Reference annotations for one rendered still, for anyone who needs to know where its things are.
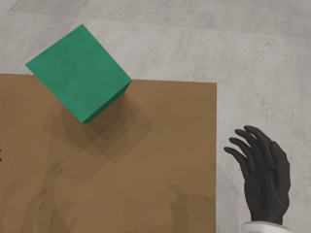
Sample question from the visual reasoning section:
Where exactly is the right robot forearm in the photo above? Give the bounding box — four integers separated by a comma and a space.
241, 220, 293, 233

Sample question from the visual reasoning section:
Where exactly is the carton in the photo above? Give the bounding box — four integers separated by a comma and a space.
25, 24, 132, 124

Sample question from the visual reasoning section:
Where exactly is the pedestal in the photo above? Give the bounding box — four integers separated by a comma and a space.
0, 73, 217, 233

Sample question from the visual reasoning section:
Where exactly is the right robot hand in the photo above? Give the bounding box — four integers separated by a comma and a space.
224, 125, 291, 225

